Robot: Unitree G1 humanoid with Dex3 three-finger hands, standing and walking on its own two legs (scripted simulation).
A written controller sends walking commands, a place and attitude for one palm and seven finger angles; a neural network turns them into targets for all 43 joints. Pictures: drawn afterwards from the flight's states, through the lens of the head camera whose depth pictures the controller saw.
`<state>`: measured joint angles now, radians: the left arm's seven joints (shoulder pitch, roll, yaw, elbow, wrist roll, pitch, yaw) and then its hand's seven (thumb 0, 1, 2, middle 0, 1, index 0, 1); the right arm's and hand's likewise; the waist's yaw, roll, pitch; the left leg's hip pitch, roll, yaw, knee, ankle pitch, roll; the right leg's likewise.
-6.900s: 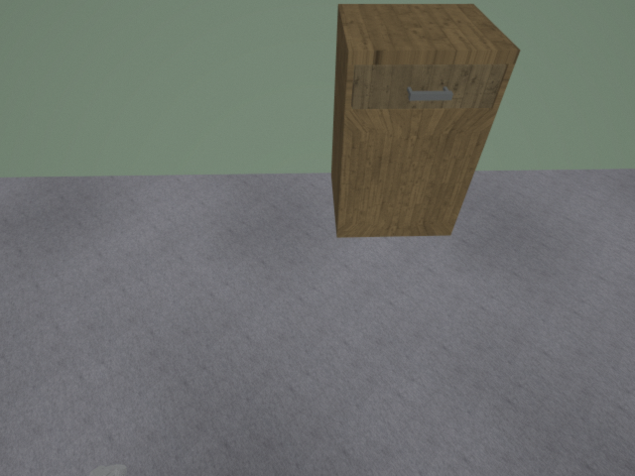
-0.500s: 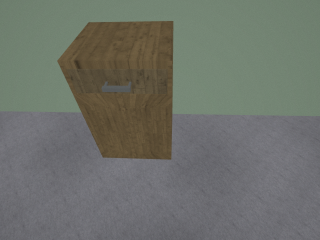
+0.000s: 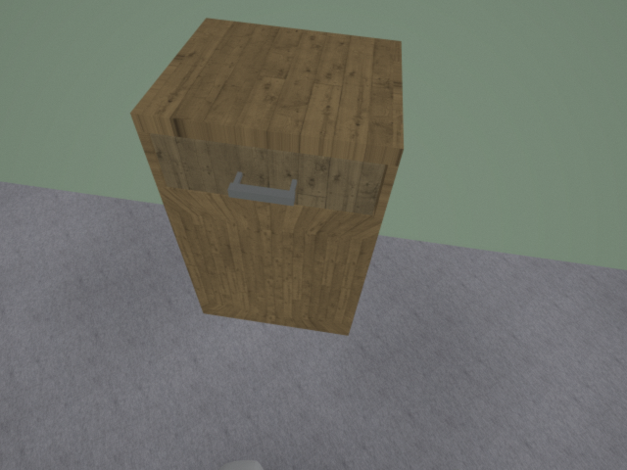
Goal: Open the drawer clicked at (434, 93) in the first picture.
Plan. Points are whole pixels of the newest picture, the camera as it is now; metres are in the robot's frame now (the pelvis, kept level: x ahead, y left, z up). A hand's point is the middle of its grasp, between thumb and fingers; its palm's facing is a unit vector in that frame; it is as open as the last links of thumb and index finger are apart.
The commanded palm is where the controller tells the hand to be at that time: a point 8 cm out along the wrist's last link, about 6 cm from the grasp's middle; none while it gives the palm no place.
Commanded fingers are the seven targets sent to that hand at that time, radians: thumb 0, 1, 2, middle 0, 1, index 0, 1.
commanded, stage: take the last steps up to it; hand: left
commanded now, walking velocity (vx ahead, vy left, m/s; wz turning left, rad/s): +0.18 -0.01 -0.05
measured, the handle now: (264, 187) +0.62 +0.17 -0.07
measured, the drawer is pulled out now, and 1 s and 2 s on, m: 0.00 0.00 0.00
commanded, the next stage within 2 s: come to a stop and stand still in 0.08 s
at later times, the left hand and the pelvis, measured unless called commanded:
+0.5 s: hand (218, 421) +0.20 +0.16 -0.15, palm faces +0.03 -0.98 -0.21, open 7.3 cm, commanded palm none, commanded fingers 0.00 0.90 0.90 -0.20 -0.30 -0.20 -0.30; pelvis +0.10 -0.01 +0.01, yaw +1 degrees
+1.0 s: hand out of the picture +0.08 +0.20 -0.16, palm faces +0.01 -0.98 -0.20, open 7.4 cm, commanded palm none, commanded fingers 0.00 0.90 0.90 -0.20 -0.30 -0.20 -0.30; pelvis +0.08 +0.02 +0.01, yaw -2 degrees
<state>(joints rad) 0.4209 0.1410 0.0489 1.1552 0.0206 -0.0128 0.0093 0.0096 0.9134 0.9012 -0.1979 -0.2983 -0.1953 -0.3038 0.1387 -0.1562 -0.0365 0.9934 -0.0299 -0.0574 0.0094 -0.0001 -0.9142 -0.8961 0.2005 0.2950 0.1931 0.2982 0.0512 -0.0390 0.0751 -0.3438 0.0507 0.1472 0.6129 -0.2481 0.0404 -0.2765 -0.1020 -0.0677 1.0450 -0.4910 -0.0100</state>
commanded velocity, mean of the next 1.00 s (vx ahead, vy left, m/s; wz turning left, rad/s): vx -0.04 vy -0.03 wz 0.00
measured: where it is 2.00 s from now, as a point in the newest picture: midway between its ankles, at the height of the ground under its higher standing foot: outside the picture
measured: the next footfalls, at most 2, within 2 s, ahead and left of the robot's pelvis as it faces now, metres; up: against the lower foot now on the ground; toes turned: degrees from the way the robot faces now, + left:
right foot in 0.30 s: +0.19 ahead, -0.11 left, +0.00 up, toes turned -8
left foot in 0.64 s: +0.11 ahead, +0.11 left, +0.00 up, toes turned +1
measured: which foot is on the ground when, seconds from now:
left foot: down 0.00-0.34, up 0.36-0.62, down 0.64-1.00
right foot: up 0.00-0.28, down 0.30-0.64, up 0.66-0.98, down 1.00-1.00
